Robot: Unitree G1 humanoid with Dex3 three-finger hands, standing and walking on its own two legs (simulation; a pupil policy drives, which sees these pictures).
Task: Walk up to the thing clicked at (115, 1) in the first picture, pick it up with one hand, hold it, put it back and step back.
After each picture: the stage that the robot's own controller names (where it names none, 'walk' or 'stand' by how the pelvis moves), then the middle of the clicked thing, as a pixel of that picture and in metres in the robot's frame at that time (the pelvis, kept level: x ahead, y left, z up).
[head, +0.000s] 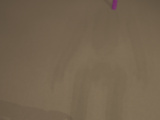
stand; (115, 0) +2.20 -0.50 -0.65
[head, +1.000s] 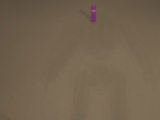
walk; (93, 13) +2.11 -0.02 -0.63
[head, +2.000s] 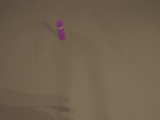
walk; (61, 30) +1.46 +0.33 -0.65
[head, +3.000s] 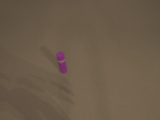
walk; (62, 63) +0.96 +0.26 -0.65
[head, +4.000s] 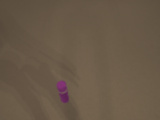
walk; (63, 92) +0.62 +0.21 -0.63
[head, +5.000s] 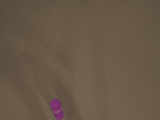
stand; (57, 110) +0.46 +0.20 -0.63
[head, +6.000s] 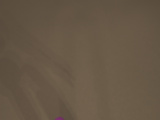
stand; out of the picture +0.42 +0.19 -0.66
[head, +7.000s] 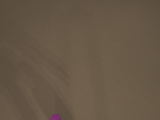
stand; out of the picture +0.41 +0.21 -0.65
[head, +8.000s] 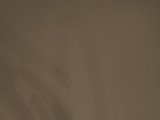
stand; out of the picture +0.38 +0.22 -0.65
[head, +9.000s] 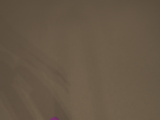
stand; out of the picture +0.41 +0.22 -0.66
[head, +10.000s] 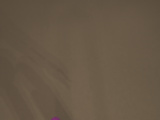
stand; out of the picture +0.40 +0.21 -0.66
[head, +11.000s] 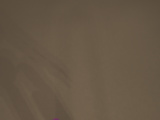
stand; out of the picture +0.39 +0.21 -0.66
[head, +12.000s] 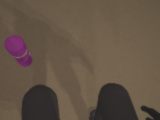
go down; (20, 53) +0.47 +0.25 -0.31
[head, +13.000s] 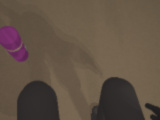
go down; (15, 47) +0.47 +0.26 -0.26
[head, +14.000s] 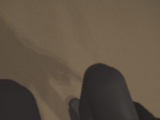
close in; out of the picture +0.45 +0.31 -0.16
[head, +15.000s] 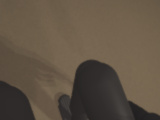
close; out of the picture +0.44 +0.32 -0.16
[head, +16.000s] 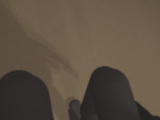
lift; out of the picture +0.35 +0.30 -0.15
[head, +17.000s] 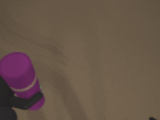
lift; (27, 87) +0.32 +0.18 +0.04
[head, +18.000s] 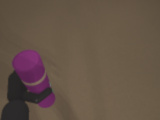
hold; (38, 83) +0.33 +0.16 +0.05
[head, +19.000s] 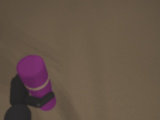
hold; (40, 87) +0.32 +0.16 +0.04
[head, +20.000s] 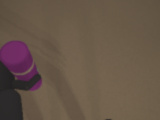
crouch; (25, 70) +0.38 +0.19 -0.01
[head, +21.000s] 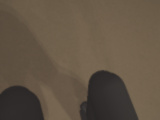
lower; out of the picture +0.49 +0.30 -0.06
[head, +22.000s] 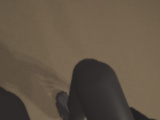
lower; out of the picture +0.45 +0.33 -0.16
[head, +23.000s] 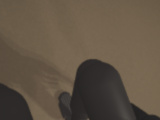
lower; out of the picture +0.44 +0.32 -0.16
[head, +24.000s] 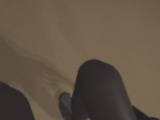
lower; out of the picture +0.43 +0.32 -0.16
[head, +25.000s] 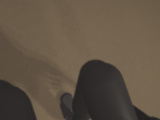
lower; out of the picture +0.42 +0.32 -0.16
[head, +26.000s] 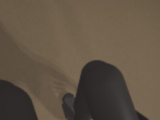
open; out of the picture +0.44 +0.29 -0.17
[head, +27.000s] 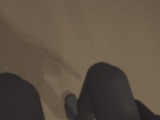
stand; out of the picture +0.43 +0.29 -0.17
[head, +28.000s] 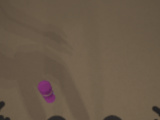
stand; (47, 92) +0.43 +0.21 -0.48
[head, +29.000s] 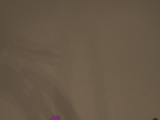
stand; out of the picture +0.40 +0.19 -0.60
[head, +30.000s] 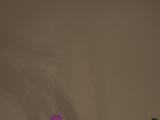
stand; out of the picture +0.40 +0.19 -0.60
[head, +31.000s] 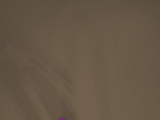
stand; out of the picture +0.41 +0.18 -0.65
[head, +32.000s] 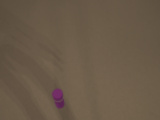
walk; (58, 99) +0.47 +0.15 -0.64
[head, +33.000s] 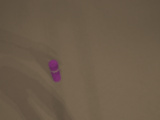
walk; (55, 71) +0.70 +0.23 -0.62
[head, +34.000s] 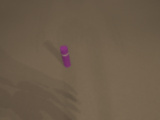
stand; (65, 57) +1.01 +0.24 -0.63
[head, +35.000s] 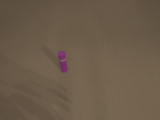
stand; (63, 62) +1.03 +0.23 -0.66
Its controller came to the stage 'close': yes
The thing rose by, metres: 0.68
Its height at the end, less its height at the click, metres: +0.00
